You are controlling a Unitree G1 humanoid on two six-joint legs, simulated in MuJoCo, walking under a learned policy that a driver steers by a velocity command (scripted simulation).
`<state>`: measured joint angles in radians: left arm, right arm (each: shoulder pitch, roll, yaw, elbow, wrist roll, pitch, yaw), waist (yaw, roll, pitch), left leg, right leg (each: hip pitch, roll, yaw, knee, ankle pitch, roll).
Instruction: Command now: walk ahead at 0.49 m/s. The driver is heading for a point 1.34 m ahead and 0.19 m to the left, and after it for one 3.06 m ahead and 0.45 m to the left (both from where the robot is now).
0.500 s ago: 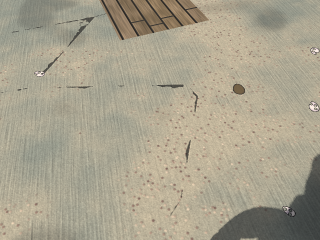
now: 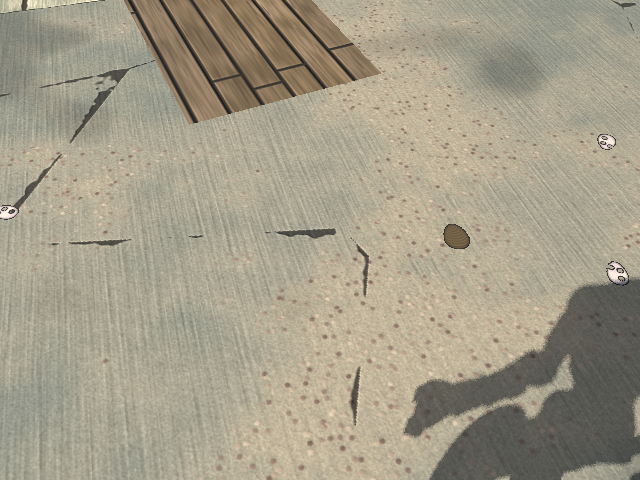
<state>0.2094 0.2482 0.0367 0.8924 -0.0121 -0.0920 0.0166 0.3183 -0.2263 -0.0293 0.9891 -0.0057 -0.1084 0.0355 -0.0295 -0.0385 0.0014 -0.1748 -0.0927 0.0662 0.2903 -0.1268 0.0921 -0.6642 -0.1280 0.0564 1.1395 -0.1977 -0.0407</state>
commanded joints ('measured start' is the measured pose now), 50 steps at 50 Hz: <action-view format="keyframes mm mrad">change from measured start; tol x32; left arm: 1 35 46 14 -42 13 3 7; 50 25 10 20 79 -16 -15 -24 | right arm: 1 -41 -131 -21 -54 1 -18 -19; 50 27 -135 -53 47 39 22 -62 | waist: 1 47 76 56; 16 80 -168 -441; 50 57 179 88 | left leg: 1 -110 278 -205 -206 70 171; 13 129 211 -116 259 467 8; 15 -333 23 -67 830 -503 -97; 17 -416 88 -168 973 -499 -102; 33 -199 172 -126 87 -317 -31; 50 -44 373 -397 23 -287 102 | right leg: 1 -18 -42 1 -140 162 27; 12 257 106 -61 -685 261 -25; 15 998 -306 358 -616 1039 -301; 21 355 -93 105 -862 425 -177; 30 210 -9 83 -914 -335 -73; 50 283 133 -106 -567 -160 -87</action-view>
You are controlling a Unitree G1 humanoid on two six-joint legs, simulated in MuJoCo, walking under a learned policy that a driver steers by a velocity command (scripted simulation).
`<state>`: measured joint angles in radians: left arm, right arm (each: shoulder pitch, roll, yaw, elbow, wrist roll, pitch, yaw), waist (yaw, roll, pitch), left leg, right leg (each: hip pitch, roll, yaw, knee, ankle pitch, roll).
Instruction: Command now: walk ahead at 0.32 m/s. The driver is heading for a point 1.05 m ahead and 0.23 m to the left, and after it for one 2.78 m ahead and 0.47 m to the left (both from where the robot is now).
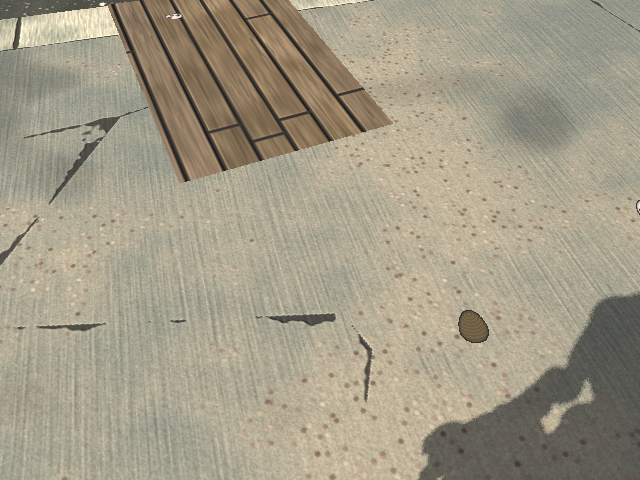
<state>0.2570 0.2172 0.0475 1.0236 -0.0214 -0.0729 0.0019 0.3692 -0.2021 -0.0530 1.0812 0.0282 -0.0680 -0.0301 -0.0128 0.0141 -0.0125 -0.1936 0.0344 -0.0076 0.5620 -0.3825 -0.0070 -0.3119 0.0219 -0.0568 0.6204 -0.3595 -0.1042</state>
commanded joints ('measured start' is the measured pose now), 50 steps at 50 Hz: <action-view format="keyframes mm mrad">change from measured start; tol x32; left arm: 1 68 55 18 -17 -8 -33 -8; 27 315 -36 -26 -17 17 -18 -2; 50 -238 129 33 -193 27 -29 -9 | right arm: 1 -81 -156 -29 -66 8 -17 8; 21 -523 -84 0 -274 3 -34 70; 27 63 -309 -79 -129 -27 -30 61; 50 -27 -195 -23 -91 -13 10 10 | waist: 1 86 99 83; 3 158 -284 31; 21 63 -94 157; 27 -85 267 -377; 50 2 81 9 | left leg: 1 -119 191 -242 -195 31 163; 6 -699 36 -72 709 -8 86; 22 -409 12 38 -28 373 94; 25 51 -62 85 -18 314 157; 27 631 365 -686 -191 -11 376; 35 -55 179 -206 -446 232 249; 50 180 151 -124 -164 755 159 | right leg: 1 93 -16 22 -115 36 -31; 4 537 -396 721 -411 133 -219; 20 320 -264 129 -513 424 -75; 25 321 -217 48 -48 951 -2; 27 -271 45 84 633 -155 83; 29 -447 -47 175 776 -106 39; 50 -166 -46 77 -162 372 61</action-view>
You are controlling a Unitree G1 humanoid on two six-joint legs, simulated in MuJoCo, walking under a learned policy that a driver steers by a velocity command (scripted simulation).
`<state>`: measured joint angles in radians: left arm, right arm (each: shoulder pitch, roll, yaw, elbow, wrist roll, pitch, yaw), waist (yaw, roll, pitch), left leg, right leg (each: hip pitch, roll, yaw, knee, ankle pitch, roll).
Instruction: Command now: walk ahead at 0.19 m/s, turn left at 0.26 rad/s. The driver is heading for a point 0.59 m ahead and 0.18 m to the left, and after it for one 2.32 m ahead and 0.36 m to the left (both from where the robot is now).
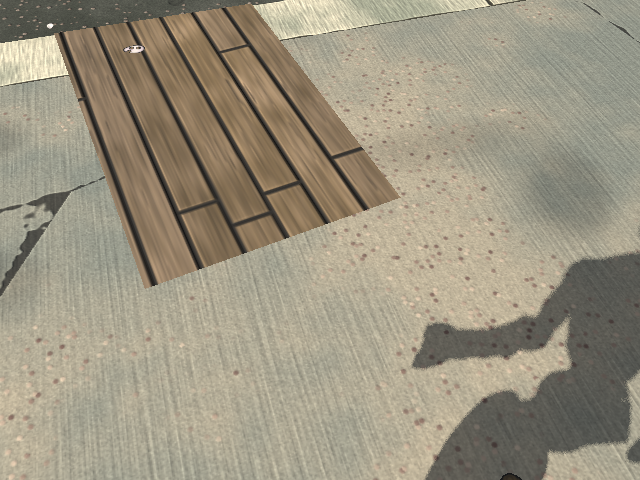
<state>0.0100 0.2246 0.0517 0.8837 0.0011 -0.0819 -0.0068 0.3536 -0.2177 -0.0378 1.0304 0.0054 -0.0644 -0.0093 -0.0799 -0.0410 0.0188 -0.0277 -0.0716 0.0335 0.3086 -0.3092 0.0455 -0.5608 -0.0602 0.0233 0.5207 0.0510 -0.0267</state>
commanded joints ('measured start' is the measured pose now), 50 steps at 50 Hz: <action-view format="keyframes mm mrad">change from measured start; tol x32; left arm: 1 102 154 42 -23 10 -27 6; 50 73 176 28 -62 29 44 18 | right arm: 1 -39 -176 -39 -55 13 10 -13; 50 -189 -214 -59 -366 -13 64 -27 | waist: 1 116 124 -67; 4 134 -225 -503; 21 25 -75 -122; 24 65 394 -19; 50 77 -165 -106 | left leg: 1 3 216 -157 188 697 79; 4 -556 -10 -118 935 -457 -55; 22 -169 87 44 225 85 32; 24 -56 433 -530 -4 402 260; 45 -137 238 -392 131 484 153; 50 -388 39 -154 487 -247 -58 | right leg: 1 213 45 -20 -139 72 -36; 3 861 -339 283 23 857 -237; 8 367 -260 160 -234 -73 -199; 19 309 -289 -52 -283 -184 -176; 25 -160 49 -38 553 -716 87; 44 192 62 5 73 -367 68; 50 442 -292 348 -192 182 -254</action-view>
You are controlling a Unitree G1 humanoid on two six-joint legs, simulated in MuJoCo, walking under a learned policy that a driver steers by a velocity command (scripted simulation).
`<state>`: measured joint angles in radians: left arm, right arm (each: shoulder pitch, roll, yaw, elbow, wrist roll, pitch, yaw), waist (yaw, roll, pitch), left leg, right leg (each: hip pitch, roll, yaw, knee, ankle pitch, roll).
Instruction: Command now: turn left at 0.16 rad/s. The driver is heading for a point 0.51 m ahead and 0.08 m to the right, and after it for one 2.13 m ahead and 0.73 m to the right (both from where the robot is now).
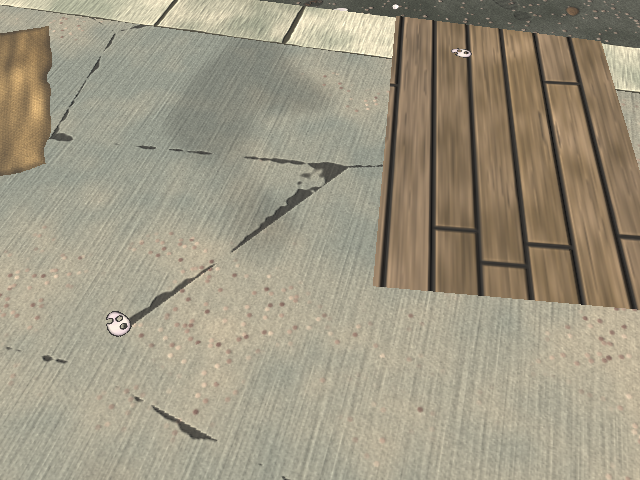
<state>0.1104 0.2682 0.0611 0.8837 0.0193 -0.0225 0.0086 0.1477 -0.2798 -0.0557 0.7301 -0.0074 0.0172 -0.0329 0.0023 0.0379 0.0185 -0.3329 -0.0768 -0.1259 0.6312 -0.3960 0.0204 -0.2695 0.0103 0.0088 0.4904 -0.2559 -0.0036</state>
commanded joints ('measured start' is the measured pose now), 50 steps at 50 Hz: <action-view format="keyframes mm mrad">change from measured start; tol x32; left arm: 1 -26 146 22 -58 5 -18 7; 50 5 143 0 18 -5 -35 -18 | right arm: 1 -8 -157 -49 -66 10 -12 -6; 35 383 -69 -12 97 21 -104 8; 50 66 -75 -21 46 10 -23 -11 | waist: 1 7 -224 -98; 14 -119 210 25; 30 -33 96 83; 35 96 -289 -411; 50 -3 -110 -72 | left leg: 1 -121 42 15 244 -172 -49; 11 252 49 162 -216 87 16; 15 400 461 -492 -482 -185 279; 29 297 338 -14 -498 306 149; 32 303 269 75 -178 800 81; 35 -234 11 -25 655 -215 -59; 50 33 166 83 3 206 -62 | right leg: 1 166 -343 344 -162 476 -267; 11 -57 -184 202 -198 -277 -143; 14 -463 5 -40 317 -308 -19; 30 -220 -45 -47 56 173 -51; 33 325 -87 16 50 313 -135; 34 651 -379 475 -31 329 -308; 43 -8 -228 66 -247 697 -250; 50 19 -219 87 -254 343 -223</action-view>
